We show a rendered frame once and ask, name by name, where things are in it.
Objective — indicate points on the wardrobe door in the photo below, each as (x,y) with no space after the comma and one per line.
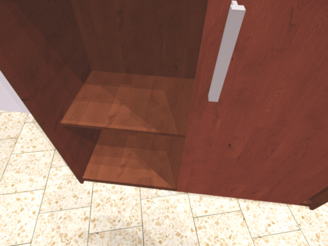
(319,193)
(266,138)

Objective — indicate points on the handle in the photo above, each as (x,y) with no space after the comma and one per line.
(231,31)

